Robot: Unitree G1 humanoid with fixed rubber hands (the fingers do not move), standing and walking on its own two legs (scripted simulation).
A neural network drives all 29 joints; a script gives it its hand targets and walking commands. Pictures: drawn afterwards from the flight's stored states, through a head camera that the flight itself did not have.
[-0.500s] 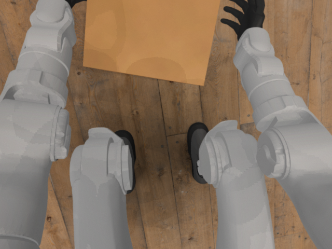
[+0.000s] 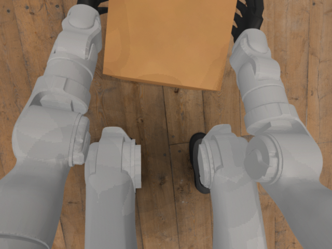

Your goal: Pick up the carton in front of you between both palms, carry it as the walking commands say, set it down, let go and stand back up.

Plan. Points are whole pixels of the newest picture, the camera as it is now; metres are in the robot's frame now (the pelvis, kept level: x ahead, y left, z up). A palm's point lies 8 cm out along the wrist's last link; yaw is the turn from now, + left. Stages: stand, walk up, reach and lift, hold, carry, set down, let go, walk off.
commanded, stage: reach and lift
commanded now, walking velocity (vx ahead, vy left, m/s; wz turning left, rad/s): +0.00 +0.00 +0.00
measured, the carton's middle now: (165, 39) +0.51 +0.02 -0.22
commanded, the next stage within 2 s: none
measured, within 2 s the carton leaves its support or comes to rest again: neither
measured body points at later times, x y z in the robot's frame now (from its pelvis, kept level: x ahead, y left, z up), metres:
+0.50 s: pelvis +0.00 -0.01 +0.12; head +0.25 +0.04 +0.49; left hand +0.50 +0.18 +0.04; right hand +0.49 -0.12 +0.05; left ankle +0.11 +0.12 -0.33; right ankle +0.13 -0.14 -0.33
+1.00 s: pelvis +0.05 -0.01 +0.25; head +0.21 +0.02 +0.67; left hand +0.45 +0.18 +0.19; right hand +0.46 -0.12 +0.20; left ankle +0.10 +0.12 -0.33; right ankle +0.12 -0.14 -0.33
